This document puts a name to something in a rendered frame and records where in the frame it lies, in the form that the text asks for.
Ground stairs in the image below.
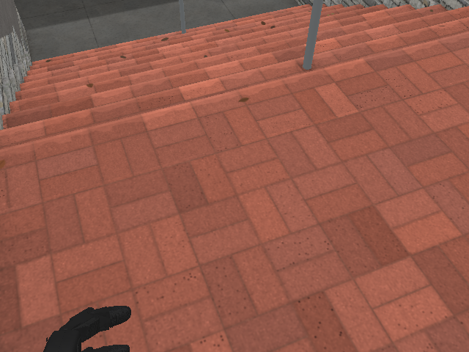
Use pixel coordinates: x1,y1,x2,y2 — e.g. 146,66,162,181
0,4,469,150

